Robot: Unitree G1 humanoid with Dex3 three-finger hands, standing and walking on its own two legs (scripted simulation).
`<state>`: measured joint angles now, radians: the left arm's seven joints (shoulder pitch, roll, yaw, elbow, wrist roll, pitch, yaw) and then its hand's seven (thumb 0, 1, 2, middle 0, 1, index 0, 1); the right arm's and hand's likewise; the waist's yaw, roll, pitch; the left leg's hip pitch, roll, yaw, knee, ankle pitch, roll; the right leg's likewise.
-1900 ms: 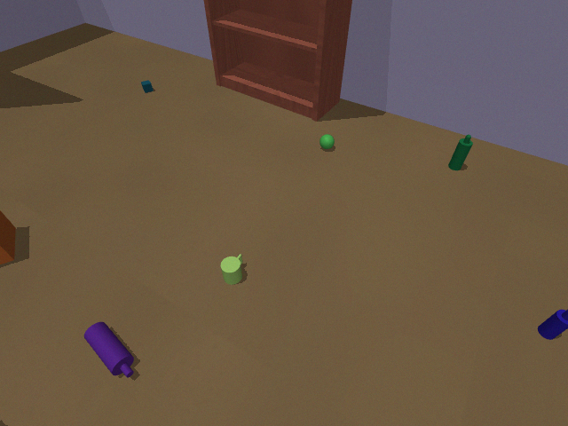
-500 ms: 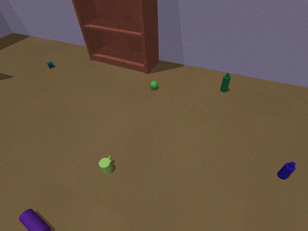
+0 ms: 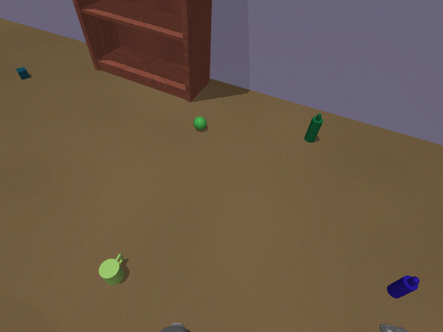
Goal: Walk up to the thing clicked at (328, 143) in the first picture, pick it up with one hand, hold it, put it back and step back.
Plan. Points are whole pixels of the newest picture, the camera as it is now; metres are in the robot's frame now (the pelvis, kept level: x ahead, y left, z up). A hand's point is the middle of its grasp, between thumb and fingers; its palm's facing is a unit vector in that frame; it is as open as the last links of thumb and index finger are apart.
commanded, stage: walk up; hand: left
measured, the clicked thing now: (200, 123) +1.44 +0.19 -0.71
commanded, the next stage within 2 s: none
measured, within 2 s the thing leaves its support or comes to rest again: neither
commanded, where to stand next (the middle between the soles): +1.05 -0.03 m, yaw -4 degrees
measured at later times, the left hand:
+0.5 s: hand (147, 197) +0.44 +0.22 -0.11, palm faces -0.15 -0.91 -0.39, open 7.3 cm
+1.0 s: hand (135, 178) +0.53 +0.28 -0.15, palm faces -0.06 -0.93 -0.36, open 7.4 cm
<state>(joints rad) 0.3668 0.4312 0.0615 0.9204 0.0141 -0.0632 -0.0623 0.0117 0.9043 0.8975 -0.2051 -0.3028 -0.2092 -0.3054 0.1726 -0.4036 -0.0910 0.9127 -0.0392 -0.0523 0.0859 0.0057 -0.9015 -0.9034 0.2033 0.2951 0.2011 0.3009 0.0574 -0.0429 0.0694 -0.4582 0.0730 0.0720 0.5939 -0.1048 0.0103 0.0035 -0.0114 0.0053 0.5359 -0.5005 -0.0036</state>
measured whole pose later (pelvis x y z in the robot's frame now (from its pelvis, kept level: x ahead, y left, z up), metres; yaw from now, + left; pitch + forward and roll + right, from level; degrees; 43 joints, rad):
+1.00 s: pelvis +0.50 +0.00 +0.00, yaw -3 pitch -3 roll -1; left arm 0.37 0.44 0.07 0.89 0.01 -0.06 -0.03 0.01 0.91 0.90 -0.20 -0.30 -0.21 -0.30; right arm 0.23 -0.40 -0.08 0.86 -0.04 -0.07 0.08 0.00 -0.90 -0.90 0.20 0.29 0.20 0.30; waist 0.03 -0.04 0.08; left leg -0.41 0.03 0.07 0.64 -0.19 0.03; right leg -0.13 -0.05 -0.03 0.77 -0.48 -0.03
